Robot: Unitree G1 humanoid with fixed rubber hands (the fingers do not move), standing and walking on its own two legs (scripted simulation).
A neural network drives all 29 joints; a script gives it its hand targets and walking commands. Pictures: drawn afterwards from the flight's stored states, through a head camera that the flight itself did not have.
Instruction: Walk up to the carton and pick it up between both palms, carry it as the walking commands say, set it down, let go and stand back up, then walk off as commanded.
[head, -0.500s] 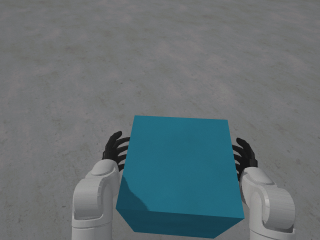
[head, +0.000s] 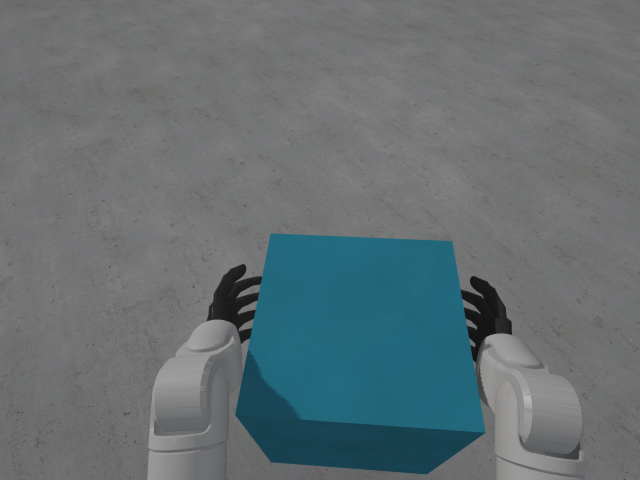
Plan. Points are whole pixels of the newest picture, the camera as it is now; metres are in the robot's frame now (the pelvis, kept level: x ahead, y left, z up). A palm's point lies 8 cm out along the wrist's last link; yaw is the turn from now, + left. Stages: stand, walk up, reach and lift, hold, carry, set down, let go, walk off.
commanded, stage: carry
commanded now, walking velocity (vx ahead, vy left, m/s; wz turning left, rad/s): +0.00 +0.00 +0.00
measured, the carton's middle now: (353, 361) +0.26 +0.00 +0.02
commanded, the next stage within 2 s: hold in 0.76 s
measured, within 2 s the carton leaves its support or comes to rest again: neither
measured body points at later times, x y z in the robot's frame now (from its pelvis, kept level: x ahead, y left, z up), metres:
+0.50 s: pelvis +0.01 +0.00 +0.00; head +0.01 +0.01 +0.45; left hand +0.29 +0.15 +0.06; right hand +0.28 -0.16 +0.06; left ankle -0.01 +0.09 -0.72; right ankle +0.06 -0.07 -0.73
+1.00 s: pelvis +0.01 +0.00 +0.00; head -0.01 +0.00 +0.45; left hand +0.28 +0.15 +0.04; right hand +0.27 -0.15 +0.04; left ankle -0.01 +0.09 -0.72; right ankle +0.06 -0.07 -0.73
